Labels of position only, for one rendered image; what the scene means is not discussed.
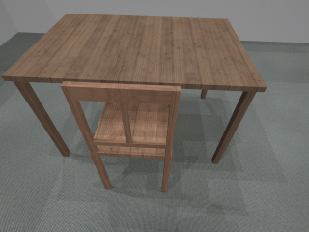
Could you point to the table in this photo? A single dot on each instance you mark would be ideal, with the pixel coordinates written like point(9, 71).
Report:
point(190, 52)

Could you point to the chair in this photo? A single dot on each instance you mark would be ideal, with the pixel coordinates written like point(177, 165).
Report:
point(137, 121)

